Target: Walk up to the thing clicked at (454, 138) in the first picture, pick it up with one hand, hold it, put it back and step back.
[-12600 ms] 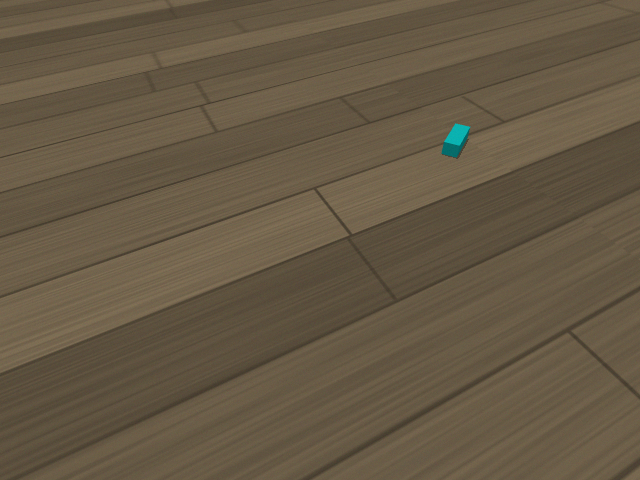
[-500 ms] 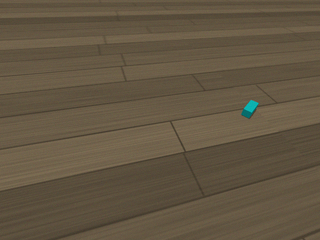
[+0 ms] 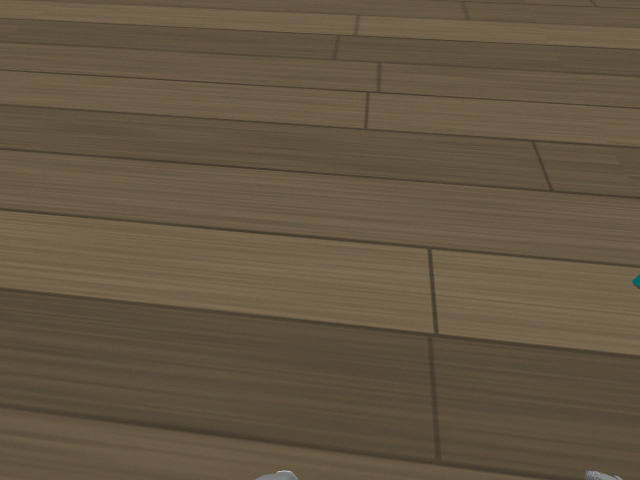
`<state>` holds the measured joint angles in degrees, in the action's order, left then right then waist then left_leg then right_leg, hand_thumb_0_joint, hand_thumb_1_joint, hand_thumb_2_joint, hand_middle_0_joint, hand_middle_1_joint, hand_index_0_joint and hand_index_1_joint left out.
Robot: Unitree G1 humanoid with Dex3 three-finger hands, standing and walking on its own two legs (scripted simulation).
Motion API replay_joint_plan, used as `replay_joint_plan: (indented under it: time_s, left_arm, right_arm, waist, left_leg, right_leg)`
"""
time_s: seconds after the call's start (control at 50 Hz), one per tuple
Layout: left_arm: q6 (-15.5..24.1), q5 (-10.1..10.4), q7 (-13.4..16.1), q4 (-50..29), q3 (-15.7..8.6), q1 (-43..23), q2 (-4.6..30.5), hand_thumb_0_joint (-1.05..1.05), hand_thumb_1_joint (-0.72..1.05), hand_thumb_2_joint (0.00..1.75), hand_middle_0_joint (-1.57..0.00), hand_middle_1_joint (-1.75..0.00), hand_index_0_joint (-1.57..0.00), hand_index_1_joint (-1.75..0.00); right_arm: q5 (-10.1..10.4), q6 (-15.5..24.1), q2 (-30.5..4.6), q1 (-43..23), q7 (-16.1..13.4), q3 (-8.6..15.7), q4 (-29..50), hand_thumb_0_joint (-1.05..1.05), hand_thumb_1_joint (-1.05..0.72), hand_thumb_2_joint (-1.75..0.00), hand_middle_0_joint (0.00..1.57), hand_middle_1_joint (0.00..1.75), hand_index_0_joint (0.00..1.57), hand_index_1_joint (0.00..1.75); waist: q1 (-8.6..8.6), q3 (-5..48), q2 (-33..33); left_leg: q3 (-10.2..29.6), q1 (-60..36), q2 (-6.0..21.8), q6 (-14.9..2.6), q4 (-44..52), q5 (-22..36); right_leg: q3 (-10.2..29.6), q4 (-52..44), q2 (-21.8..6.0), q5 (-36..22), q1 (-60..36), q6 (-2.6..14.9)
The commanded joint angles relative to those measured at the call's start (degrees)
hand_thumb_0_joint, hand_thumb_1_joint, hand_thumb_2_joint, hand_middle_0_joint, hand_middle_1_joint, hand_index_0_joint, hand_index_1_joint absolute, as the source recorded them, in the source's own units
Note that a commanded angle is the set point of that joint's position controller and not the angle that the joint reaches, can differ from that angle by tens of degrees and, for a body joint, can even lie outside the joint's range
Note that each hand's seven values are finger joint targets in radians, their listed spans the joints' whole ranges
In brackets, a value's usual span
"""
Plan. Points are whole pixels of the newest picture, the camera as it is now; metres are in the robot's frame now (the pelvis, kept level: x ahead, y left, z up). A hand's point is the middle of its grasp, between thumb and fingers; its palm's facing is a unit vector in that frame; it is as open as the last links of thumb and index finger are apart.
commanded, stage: walk up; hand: left
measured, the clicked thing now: out of the picture +1.03 -1.15 -0.70
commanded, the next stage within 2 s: none
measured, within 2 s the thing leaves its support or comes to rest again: neither
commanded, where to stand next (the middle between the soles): +0.80 -1.50 m, yaw +35 degrees
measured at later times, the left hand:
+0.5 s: hand (338, 417) +0.24 +0.03 -0.10, palm faces +0.16 -0.91 -0.37, open 7.4 cm
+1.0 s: hand (471, 372) +0.34 -0.18 -0.14, palm faces +0.25 -0.92 -0.31, open 7.4 cm
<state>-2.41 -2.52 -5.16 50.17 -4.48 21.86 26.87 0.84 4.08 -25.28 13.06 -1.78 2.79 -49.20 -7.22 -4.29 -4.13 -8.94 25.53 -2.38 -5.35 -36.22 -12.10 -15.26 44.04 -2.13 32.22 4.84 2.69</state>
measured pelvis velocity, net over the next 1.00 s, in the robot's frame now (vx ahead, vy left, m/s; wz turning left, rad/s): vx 0.33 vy -0.48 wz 0.35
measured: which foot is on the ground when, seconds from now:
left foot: down 0.00-0.36, up 0.38-0.72, down 0.74-1.00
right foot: down 0.00-0.00, up 0.02-0.34, down 0.36-0.76, up 0.78-1.00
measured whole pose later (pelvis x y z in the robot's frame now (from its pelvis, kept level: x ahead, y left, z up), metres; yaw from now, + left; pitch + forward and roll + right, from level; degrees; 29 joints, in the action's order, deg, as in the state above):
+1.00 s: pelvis +0.33 -0.48 +0.00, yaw +20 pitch -2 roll +2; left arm -5.1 -2.2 -7.2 39.4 -5.4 14.4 28.2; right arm -0.6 5.1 -26.5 20.4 -5.3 1.1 -49.1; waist 0.0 -4.1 -8.2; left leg 0.6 22.5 7.2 -1.7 -42.4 -18.8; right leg 8.0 63.3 -7.1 21.1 33.6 -1.3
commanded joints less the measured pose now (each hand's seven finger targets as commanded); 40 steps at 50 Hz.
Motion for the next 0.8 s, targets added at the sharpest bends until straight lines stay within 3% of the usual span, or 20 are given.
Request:
replay_joint_plan:
  time_s: [0.0, 0.02, 0.08, 0.14, 0.22, 0.28, 0.32, 0.34, 0.36, 0.38, 0.4, 0.44, 0.48, 0.58, 0.64, 0.68, 0.7, 0.72, 0.74, 0.78]
  left_arm:
    - [1.53, -0.17, 1.28, -10.35, -2.68, -2.64, 13.16, 0.00, 0.90, 0.90, -0.20, -0.30, -0.20, -0.30]
    - [1.38, 0.05, 1.36, -12.04, -3.70, -5.95, 17.43, 0.00, 0.90, 0.90, -0.20, -0.30, -0.20, -0.30]
    - [1.88, 0.80, 0.32, -13.05, -3.79, -12.74, 14.38, 0.00, 0.90, 0.90, -0.20, -0.30, -0.20, -0.30]
    - [0.10, 0.71, -1.65, -12.60, -3.99, -8.55, 12.08, 0.00, 0.90, 0.90, -0.20, -0.30, -0.20, -0.30]
    - [-0.79, 0.77, -3.61, -13.14, -4.40, -11.14, 10.31, 0.00, 0.90, 0.90, -0.20, -0.30, -0.20, -0.30]
    - [-0.97, 0.56, -3.20, -11.43, -5.59, -5.86, 10.89, 0.00, 0.90, 0.90, -0.20, -0.30, -0.20, -0.30]
    - [-0.96, 0.00, -2.57, -9.24, -7.00, 1.38, 12.29, 0.00, 0.90, 0.90, -0.20, -0.30, -0.20, -0.30]
    - [-0.23, -0.80, -1.74, -7.11, -8.18, 9.05, 15.30, 0.00, 0.90, 0.90, -0.20, -0.30, -0.20, -0.30]
    - [0.56, -1.81, -0.73, -8.34, -8.69, 8.65, 19.88, 0.00, 0.90, 0.90, -0.20, -0.30, -0.20, -0.30]
    - [1.28, -0.44, 0.45, -11.98, -8.36, -3.42, 22.98, 0.00, 0.90, 0.90, -0.20, -0.30, -0.20, -0.30]
    - [1.49, 1.01, 1.10, -14.05, -8.99, -10.59, 23.46, 0.00, 0.90, 0.90, -0.20, -0.30, -0.20, -0.30]
    - [1.50, 0.77, 1.31, -13.10, -7.13, -12.52, 17.37, 0.00, 0.90, 0.90, -0.20, -0.30, -0.20, -0.30]
    - [1.75, 0.30, 1.29, -12.00, -5.73, -13.39, 12.93, 0.00, 0.90, 0.90, -0.20, -0.30, -0.20, -0.30]
    - [1.70, -0.23, 0.86, -12.65, -4.26, -9.69, 9.11, 0.00, 0.90, 0.90, -0.20, -0.30, -0.20, -0.30]
    - [0.92, -0.62, 0.60, -14.85, -3.99, -10.45, 8.75, 0.00, 0.90, 0.90, -0.20, -0.30, -0.20, -0.30]
    - [0.44, -0.81, 0.40, -16.58, -3.45, -11.49, 9.07, 0.00, 0.90, 0.90, -0.20, -0.30, -0.20, -0.30]
    - [0.75, -1.10, 0.42, -17.47, -2.95, -11.67, 8.51, 0.00, 0.90, 0.90, -0.20, -0.30, -0.20, -0.30]
    - [0.90, -1.02, 0.69, -17.72, -2.70, -8.90, 7.20, 0.00, 0.90, 0.90, -0.20, -0.30, -0.20, -0.30]
    - [0.51, -1.81, 0.90, -17.99, -3.02, -6.78, 6.85, 0.00, 0.90, 0.90, -0.20, -0.30, -0.20, -0.30]
    - [-0.46, -1.93, 0.97, -17.83, -4.84, -7.21, 15.21, 0.00, 0.90, 0.90, -0.20, -0.30, -0.20, -0.30]
  right_arm:
    - [0.71, 0.12, -22.46, 20.47, -5.06, 7.90, 2.45, 0.00, -0.90, -0.90, 0.20, 0.30, 0.20, 0.30]
    - [2.45, 0.52, -22.83, 15.03, -5.60, 7.56, 3.55, 0.00, -0.90, -0.90, 0.20, 0.30, 0.20, 0.30]
    - [0.80, 2.19, -17.14, 11.80, -5.65, 4.40, 2.79, 0.00, -0.90, -0.90, 0.20, 0.30, 0.20, 0.30]
    - [0.01, 3.67, -19.19, 4.40, -3.65, 3.83, 3.36, 0.00, -0.90, -0.90, 0.20, 0.30, 0.20, 0.30]
    - [-2.43, 4.45, -22.82, 3.04, -2.41, 5.37, 3.07, 0.00, -0.90, -0.90, 0.20, 0.30, 0.20, 0.30]
    - [-2.93, 3.50, -22.88, 0.07, -2.54, 5.61, 2.70, 0.00, -0.90, -0.90, 0.20, 0.30, 0.20, 0.30]
    - [-2.99, 2.34, -19.66, -2.07, -3.26, 4.99, 3.06, 0.00, -0.90, -0.90, 0.20, 0.30, 0.20, 0.30]
    - [-3.18, 1.76, -14.93, 0.19, -3.58, 3.58, 2.53, 0.00, -0.90, -0.90, 0.20, 0.30, 0.20, 0.30]
    - [-2.20, 1.32, -8.68, 4.24, -3.87, 1.47, 2.42, 0.00, -0.90, -0.90, 0.20, 0.30, 0.20, 0.30]
    - [-2.17, 0.82, -11.40, 8.99, -5.15, 2.80, 1.79, 0.00, -0.90, -0.90, 0.20, 0.30, 0.20, 0.30]
    - [-2.44, 0.85, -14.11, 9.48, -5.62, 3.55, -0.40, 0.00, -0.90, -0.90, 0.20, 0.30, 0.20, 0.30]
    - [-0.34, 1.05, -16.26, 5.90, -4.48, 3.90, -2.92, 0.00, -0.90, -0.90, 0.20, 0.30, 0.20, 0.30]
    - [-0.16, 1.13, -14.81, 12.80, -4.15, 3.49, -5.67, 0.00, -0.90, -0.90, 0.20, 0.30, 0.20, 0.30]
    - [-0.85, 0.95, -13.06, 10.86, -3.47, 2.34, -3.84, 0.00, -0.90, -0.90, 0.20, 0.30, 0.20, 0.30]
    - [-0.21, 0.92, -12.56, 13.40, -3.55, 2.19, -2.74, 0.00, -0.90, -0.90, 0.20, 0.30, 0.20, 0.30]
    - [0.23, 0.87, -13.58, 19.45, -3.91, 2.82, -3.37, 0.00, -0.90, -0.90, 0.20, 0.30, 0.20, 0.30]
    - [-0.02, 0.74, -15.14, 23.92, -4.49, 3.70, -3.66, 0.00, -0.90, -0.90, 0.20, 0.30, 0.20, 0.30]
    - [-0.41, 0.34, -18.81, 25.45, -5.18, 4.94, -2.88, 0.00, -0.90, -0.90, 0.20, 0.30, 0.20, 0.30]
    - [-1.37, 0.06, -22.79, 24.28, -6.00, 6.17, 0.07, 0.00, -0.90, -0.90, 0.20, 0.30, 0.20, 0.30]
    - [0.94, 0.49, -22.84, 15.26, -7.05, 5.90, 3.00, 0.00, -0.90, -0.90, 0.20, 0.30, 0.20, 0.30]
  waist:
    - [11.87, 13.83, 0.72]
    - [11.54, 13.03, 2.54]
    - [9.01, 5.32, -3.93]
    - [3.28, -1.31, 6.39]
    - [4.53, -2.10, 16.09]
    - [1.71, 4.21, 17.50]
    - [-3.36, 8.10, 10.58]
    - [-7.60, 10.68, -1.64]
    - [-7.07, 8.67, -17.01]
    - [0.81, 8.73, -17.90]
    - [4.25, 6.92, -16.69]
    - [4.99, 4.01, -9.87]
    - [6.75, 3.03, -10.37]
    - [5.14, 0.58, -6.15]
    - [5.87, 2.50, -2.75]
    - [8.79, 4.32, 1.15]
    - [11.43, 6.77, 3.61]
    - [12.52, 8.34, 11.20]
    - [12.71, 9.42, 17.02]
    - [10.21, 7.97, 6.28]
  left_leg:
    - [54.13, -43.98, 33.27, -18.19, 12.38, -5.58]
    - [58.28, -43.07, 35.56, -19.96, 16.46, -7.95]
    - [31.15, -17.79, 23.21, -13.07, 12.70, 14.33]
    - [17.57, 3.13, 14.40, -8.56, 16.64, -4.85]
    - [16.27, 10.48, 11.30, -6.52, 20.16, -19.31]
    - [16.73, 11.10, 12.08, -5.41, 13.98, -18.19]
    - [12.94, 14.83, 9.70, -3.24, -0.39, -17.08]
    - [7.68, 21.38, 5.34, -1.35, -19.82, -18.63]
    - [6.27, 32.44, -2.40, 1.48, -37.65, -24.86]
    - [8.61, 30.06, 0.95, 2.55, -43.59, -21.60]
    - [10.38, 25.99, 6.52, 2.11, -42.97, -16.89]
    - [11.98, 18.15, 7.12, 1.71, -36.93, -11.80]
    - [10.74, 14.29, 6.43, 1.63, -29.51, -9.50]
    - [6.13, 8.55, 4.07, 2.22, -14.37, -6.62]
    - [4.30, -2.28, 4.43, 0.94, -7.26, -0.32]
    - [4.46, -16.69, 3.58, -0.81, -0.16, 5.27]
    - [7.82, -25.52, 5.64, -2.68, 2.72, 5.14]
    - [22.12, -33.39, 13.03, -6.59, 8.22, -1.98]
    - [47.79, -33.82, 29.44, -14.48, 15.19, -11.13]
    - [53.65, -25.48, 37.16, -19.23, 17.68, -7.89]
  right_leg:
    - [20.20, 43.22, -0.32, -0.75, 45.95, -9.06]
    - [26.39, 46.84, -2.83, -3.43, 48.86, -7.74]
    - [25.66, 38.47, -6.87, -9.72, 36.15, -6.16]
    - [22.51, 22.94, -8.40, -15.25, 25.80, -3.94]
    - [17.06, 5.65, -7.02, -17.94, 17.91, -2.10]
    - [13.51, 3.13, -4.86, -17.82, 8.13, -2.04]
    - [11.29, -4.50, -2.20, -16.22, -2.44, -1.95]
    - [15.13, -10.84, -3.43, -11.30, -11.07, -1.18]
    - [35.41, -22.59, -15.61, -1.81, -8.53, -0.67]
    - [52.83, -34.52, -21.73, 5.45, -4.59, 3.77]
    - [55.20, -36.87, -23.52, 13.41, 1.63, 6.10]
    - [36.25, -30.62, -15.47, 3.79, 9.40, 4.74]
    - [23.43, -23.57, -10.64, -8.56, 9.09, 7.07]
    - [20.70, -26.05, -11.75, -18.72, 7.73, 10.56]
    - [19.41, -24.00, -13.39, -23.40, 10.78, 8.73]
    - [15.20, -14.96, -10.47, -30.56, 18.73, 4.01]
    - [11.60, -6.90, -7.74, -33.80, 24.38, 1.04]
    - [9.19, 6.48, -1.89, -27.78, 34.37, -3.41]
    - [13.31, 22.84, 2.93, 0.00, 44.34, -7.12]
    - [26.27, 37.33, -2.56, -0.38, 44.07, -8.37]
